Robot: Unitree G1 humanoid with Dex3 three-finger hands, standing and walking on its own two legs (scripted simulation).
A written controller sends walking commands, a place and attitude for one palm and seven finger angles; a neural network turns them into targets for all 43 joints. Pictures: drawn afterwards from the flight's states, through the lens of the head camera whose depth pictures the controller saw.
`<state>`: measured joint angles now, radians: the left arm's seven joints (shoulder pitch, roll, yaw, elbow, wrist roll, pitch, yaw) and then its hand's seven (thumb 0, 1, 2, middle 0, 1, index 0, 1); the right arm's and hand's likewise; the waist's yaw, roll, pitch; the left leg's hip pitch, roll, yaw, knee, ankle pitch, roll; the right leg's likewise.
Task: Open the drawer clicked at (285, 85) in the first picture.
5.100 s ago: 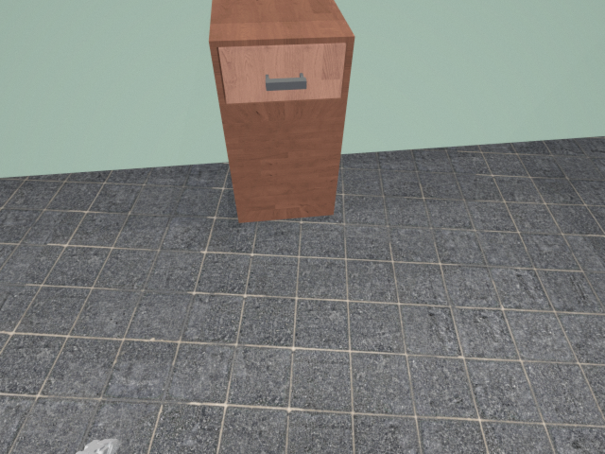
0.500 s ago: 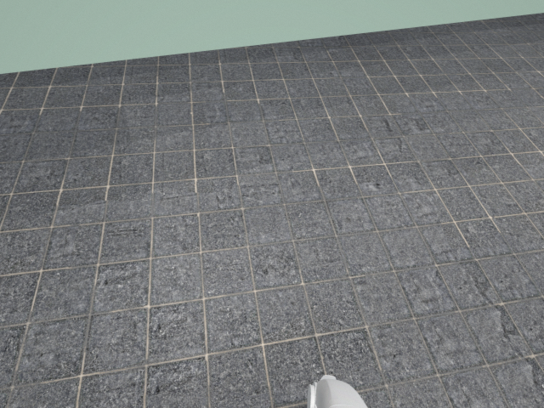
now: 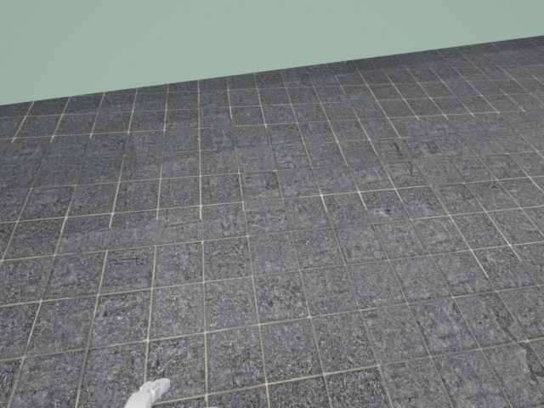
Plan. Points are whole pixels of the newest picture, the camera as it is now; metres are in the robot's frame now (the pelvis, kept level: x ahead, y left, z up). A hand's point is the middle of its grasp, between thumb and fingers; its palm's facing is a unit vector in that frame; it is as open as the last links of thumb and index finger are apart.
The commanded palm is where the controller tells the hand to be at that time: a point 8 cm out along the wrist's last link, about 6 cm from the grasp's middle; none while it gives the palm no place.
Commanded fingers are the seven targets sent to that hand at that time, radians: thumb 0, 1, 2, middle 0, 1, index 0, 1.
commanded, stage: turn to face it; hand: left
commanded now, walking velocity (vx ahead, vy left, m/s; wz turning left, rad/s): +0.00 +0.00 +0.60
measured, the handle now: out of the picture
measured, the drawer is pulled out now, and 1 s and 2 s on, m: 0.00 0.00 0.00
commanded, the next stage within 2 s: none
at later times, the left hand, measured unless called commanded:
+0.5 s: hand out of the picture +0.03 +0.18 -0.14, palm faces +0.30 -0.91 -0.30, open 7.4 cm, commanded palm none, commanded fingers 0.00 0.90 0.90 -0.20 -0.30 -0.20 -0.30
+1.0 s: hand out of the picture -0.15 +0.13 -0.17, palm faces +0.62 -0.74 -0.26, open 7.4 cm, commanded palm none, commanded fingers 0.00 0.90 0.90 -0.20 -0.30 -0.20 -0.30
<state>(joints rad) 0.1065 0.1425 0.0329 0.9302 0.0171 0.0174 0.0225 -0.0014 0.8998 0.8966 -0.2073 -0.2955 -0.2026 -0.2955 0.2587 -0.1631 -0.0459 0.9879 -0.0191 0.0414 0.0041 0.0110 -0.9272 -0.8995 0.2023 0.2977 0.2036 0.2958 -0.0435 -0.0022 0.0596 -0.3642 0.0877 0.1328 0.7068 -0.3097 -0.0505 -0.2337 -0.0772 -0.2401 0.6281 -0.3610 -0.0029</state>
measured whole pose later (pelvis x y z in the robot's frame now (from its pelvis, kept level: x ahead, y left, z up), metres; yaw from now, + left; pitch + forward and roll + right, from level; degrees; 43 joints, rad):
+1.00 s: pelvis -0.04 -0.06 +0.00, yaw +36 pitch +1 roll +1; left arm 0.28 0.24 0.07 0.93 0.02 0.05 0.01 0.00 0.90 0.90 -0.21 -0.30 -0.20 -0.30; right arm 0.10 -0.24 -0.06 0.89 -0.02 0.04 0.03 0.01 -0.91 -0.90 0.20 0.30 0.20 0.30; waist 0.03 -0.05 0.09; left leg -0.28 0.02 0.10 0.60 -0.31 0.00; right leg -0.32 -0.20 -0.24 0.78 -0.44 0.05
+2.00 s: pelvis -0.04 -0.08 +0.01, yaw +71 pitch +0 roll +0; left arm 0.21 0.28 0.08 0.91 0.01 0.07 0.01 0.00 0.91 0.90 -0.20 -0.29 -0.20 -0.29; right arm 0.14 -0.23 -0.05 0.89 -0.02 0.03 0.01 0.01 -0.91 -0.90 0.20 0.30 0.21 0.30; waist 0.01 -0.03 0.08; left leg -0.27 -0.01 0.01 0.53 -0.26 0.03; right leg -0.48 -0.11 -0.04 1.09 -0.44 0.09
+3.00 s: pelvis -0.03 -0.10 +0.02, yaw +103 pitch -1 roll +0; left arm 0.20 0.24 0.06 0.92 0.01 0.06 0.02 0.00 0.91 0.90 -0.20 -0.29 -0.20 -0.29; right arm 0.17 -0.20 -0.03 0.92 -0.02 0.03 0.00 0.01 -0.91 -0.90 0.21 0.30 0.21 0.30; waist 0.00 0.00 0.06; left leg -0.23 -0.02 -0.01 0.47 -0.23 0.02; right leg -0.41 -0.07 -0.04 0.89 -0.43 0.09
